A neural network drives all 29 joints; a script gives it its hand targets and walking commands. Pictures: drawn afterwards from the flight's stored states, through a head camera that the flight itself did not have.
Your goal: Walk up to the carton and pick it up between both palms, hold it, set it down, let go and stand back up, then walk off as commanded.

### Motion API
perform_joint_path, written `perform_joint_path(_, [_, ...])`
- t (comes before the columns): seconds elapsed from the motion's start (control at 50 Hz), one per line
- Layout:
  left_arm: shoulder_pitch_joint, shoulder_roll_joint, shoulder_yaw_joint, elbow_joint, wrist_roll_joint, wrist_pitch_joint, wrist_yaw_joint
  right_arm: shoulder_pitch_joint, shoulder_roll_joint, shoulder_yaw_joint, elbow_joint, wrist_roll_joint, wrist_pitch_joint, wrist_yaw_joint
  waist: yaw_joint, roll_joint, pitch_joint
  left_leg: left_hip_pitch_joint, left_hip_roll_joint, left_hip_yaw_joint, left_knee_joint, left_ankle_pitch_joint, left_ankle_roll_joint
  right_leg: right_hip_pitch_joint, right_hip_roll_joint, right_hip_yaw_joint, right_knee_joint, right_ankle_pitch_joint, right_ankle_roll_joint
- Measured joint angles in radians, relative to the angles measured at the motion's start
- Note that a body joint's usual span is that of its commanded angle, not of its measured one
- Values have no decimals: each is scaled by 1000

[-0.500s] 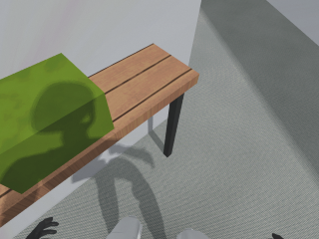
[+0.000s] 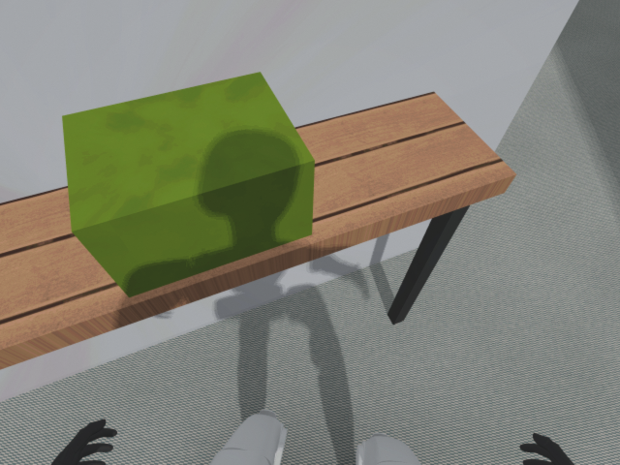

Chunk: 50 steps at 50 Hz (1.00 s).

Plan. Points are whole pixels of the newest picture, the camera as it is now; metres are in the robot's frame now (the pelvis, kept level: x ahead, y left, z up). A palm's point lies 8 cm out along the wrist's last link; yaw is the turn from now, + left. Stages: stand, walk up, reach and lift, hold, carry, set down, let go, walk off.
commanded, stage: walk up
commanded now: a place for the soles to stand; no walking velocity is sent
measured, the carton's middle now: (197, 180) +0.47 +0.18 +0.07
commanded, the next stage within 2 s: none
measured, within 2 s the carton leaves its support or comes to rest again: neither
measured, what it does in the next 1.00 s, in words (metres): steps on the spot, turning left: left foot, then right foot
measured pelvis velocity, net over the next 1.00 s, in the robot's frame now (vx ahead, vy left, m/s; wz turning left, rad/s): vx -0.01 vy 0.00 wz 0.43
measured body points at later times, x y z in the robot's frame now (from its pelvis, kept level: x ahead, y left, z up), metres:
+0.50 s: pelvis -0.01 +0.02 -0.01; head +0.02 +0.04 +0.44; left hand +0.00 +0.37 -0.12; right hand +0.15 -0.27 -0.11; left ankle +0.03 +0.14 -0.69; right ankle +0.07 -0.12 -0.69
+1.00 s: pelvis -0.01 +0.00 +0.01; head +0.01 +0.02 +0.46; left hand -0.09 +0.31 -0.11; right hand +0.23 -0.24 -0.09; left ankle +0.01 +0.14 -0.69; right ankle +0.07 -0.12 -0.69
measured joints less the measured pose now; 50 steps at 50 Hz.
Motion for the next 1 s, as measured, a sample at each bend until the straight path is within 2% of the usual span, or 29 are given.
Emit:
perform_joint_path(0.04, [8, 1, 4, 9, 7, 2, 1, 0, 4, 0, 7, -3, 1, 5, 10, -22, -2, -19, -9, 48, 119, -77, 4, 8, -35, -1, 6, -14, -5])
perform_joint_path(0.1, [16, -4, 8, 11, 8, 0, 12, 12, -10, -12, 12, -5, -3, 20, 8, -11, -7, -15, 26, 95, 152, -77, 12, 36, -76, -42, -16, -9, 13])
perform_joint_path(0.18, [38, 23, 20, -1, 13, -3, 8, 6, -15, -24, 26, 2, -10, 32, 20, -16, -10, 66, 69, 132, -50, -53, 9, 36, -119, -67, -1, -15, 34])
perform_joint_path(0.22, [33, 52, 31, 3, 11, 10, 3, 11, -2, -29, 32, 4, -27, 31, 23, -54, 0, 102, 47, 156, -139, 79, 13, 31, -164, -62, 45, -39, 39])
perform_joint_path(0.24, [31, 66, 37, 8, 7, 19, 4, 16, 8, -29, 33, -1, -36, 28, 31, -85, 8, 108, 23, 173, -133, 91, 18, 17, -186, -31, 87, -50, 17])
perform_joint_path(0.26, [29, 69, 40, 16, 0, 30, 7, 28, 9, -26, 29, -7, -43, 23, 32, -89, 4, 100, 13, 173, -114, 80, 23, -5, -172, 2, 136, -82, 2])
perform_joint_path(0.32, [8, 67, 30, 49, -11, 49, 15, 62, 12, -15, 40, -13, -51, 8, -6, -54, -21, 69, 3, 107, -79, 55, 37, -39, -75, 57, 202, -173, -27])
perform_joint_path(0.36, [-1, 79, 32, 58, -17, 44, 12, 70, 31, -6, 54, -12, -49, -1, -7, -74, -25, 70, -10, 100, -99, 72, 33, -60, -52, 86, 186, -125, -43])
perform_joint_path(0.4, [-3, 81, 35, 62, -18, 40, 10, 76, 42, 4, 59, -13, -53, -5, -8, -86, -30, 62, -19, 93, -105, 82, 29, -73, -43, 87, 151, -73, -51])
perform_joint_path(0.46, [-1, 71, 34, 75, -18, 30, 8, 74, 45, 15, 63, -19, -50, -5, -16, -71, -33, 40, -20, 62, -82, 78, 23, -40, -10, 71, 50, -47, -49])
perform_joint_path(0.52, [0, 32, 34, 93, -6, 20, 6, 51, 43, 16, 85, -7, -39, -6, -11, -13, -21, 38, 7, 8, -60, 72, 6, -6, 25, 27, -1, 31, 8])
perform_joint_path(0.56, [18, 23, 30, 93, 0, 21, -2, 45, 56, 18, 100, 2, -37, -8, 7, -26, -42, 37, -6, 12, -59, 17, 15, -10, 11, 24, -4, 25, 6])
perform_joint_path(0.6, [27, 17, 28, 99, 3, 29, -6, 49, 57, 18, 107, 3, -49, -6, 17, -50, -56, 56, -15, 54, -68, -38, 29, -15, -21, 28, 13, 9, -2])
perform_joint_path(0.64, [26, 4, 23, 106, 0, 37, -5, 55, 45, 12, 111, -2, -60, -4, 18, -50, -57, 67, -17, 67, -101, 84, 39, -4, -42, 20, 21, 1, 13])
perform_joint_path(0.7, [26, 0, 16, 116, -8, 49, 0, 47, 40, 8, 126, -13, -67, -7, 19, -42, -63, 63, -19, 50, -95, 90, 30, -5, -8, 46, 35, -69, -8])
perform_joint_path(0.74, [15, 19, 21, 124, -16, 56, -2, 44, 54, 14, 131, -16, -67, -12, 10, -60, -66, 58, -32, 30, -108, 91, 24, -7, 19, 76, 43, -125, -26])
perform_joint_path(0.78, [4, 37, 29, 130, -21, 50, 1, 32, 65, 23, 137, -17, -62, -15, 9, -77, -61, 54, -38, 15, -126, 107, 16, -9, 33, 85, 25, -75, -39])
perform_joint_path(0.82, [-1, 40, 33, 139, -21, 35, 8, 12, 66, 26, 147, -13, -54, -14, 12, -67, -48, 56, -29, -10, -133, 116, 4, 9, 46, 66, -24, 39, -24])
perform_joint_path(0.86, [3, 32, 31, 149, -13, 23, 12, -7, 67, 26, 162, -7, -44, -11, 19, -45, -48, 60, -14, -37, -147, 123, -9, 30, 60, 42, -67, 47, -1])
perform_joint_path(0.92, [23, 31, 26, 160, -3, 21, 6, -24, 73, 25, 173, -1, -43, -6, 37, -63, -59, 74, -22, -25, -172, 69, 9, 35, 44, 47, -81, 41, -11])
perform_joint_path(0.96, [28, 21, 20, 169, -1, 25, 5, -23, 61, 20, 173, -2, -52, -3, 37, -61, -58, 90, -17, -8, -203, 127, 20, 46, 29, 43, -79, 35, -7])
perform_joint_path(1.0, [30, 7, 13, 175, -4, 28, 6, -25, 45, 13, 180, -4, -57, -3, 37, -44, -54, 103, -17, -6, -211, 173, 2, 62, 21, 36, -78, 29, 3])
